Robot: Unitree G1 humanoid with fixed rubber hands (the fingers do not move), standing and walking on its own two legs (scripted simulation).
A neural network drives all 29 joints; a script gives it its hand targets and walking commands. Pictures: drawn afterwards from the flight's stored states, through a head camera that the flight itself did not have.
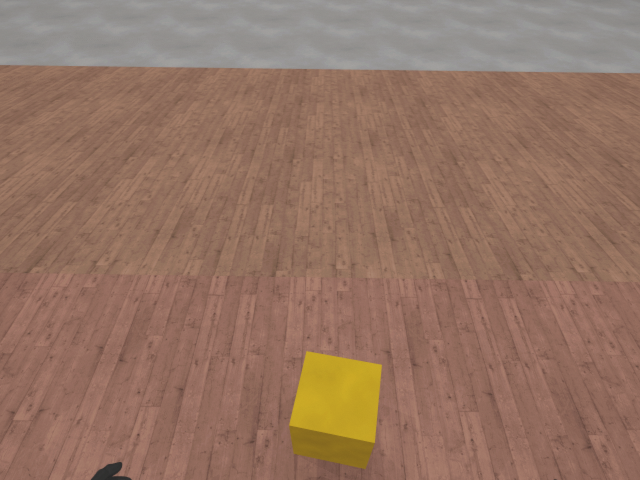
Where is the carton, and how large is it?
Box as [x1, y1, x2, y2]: [289, 351, 381, 468]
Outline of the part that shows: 306,351 289,424 294,453 365,468 374,443 381,365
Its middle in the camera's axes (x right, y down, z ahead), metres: +0.04 +0.48 +1.10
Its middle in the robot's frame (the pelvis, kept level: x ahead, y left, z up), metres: +0.45 -0.02 -0.66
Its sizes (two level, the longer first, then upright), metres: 0.210 0.200 0.250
